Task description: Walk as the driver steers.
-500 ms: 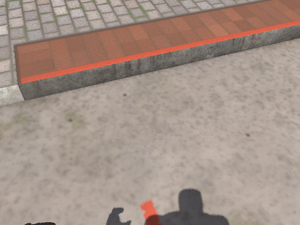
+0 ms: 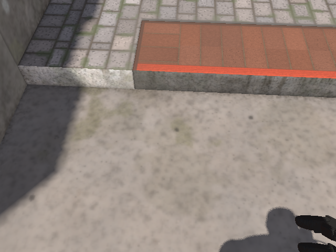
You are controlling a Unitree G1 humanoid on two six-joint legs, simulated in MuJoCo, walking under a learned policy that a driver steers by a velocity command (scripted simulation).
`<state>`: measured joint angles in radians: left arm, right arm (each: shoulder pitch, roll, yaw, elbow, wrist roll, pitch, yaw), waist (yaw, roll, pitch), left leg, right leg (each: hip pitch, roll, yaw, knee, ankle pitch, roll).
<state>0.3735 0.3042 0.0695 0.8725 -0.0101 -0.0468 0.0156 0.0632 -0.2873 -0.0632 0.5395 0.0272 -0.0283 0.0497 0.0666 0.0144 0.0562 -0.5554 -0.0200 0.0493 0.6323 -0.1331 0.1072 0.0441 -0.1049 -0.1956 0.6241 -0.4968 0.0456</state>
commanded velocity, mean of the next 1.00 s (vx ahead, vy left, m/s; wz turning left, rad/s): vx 0.50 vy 0.00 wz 0.42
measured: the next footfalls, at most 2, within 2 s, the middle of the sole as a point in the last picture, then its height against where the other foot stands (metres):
right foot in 0.46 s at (208, 243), level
left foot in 0.96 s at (122, 199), level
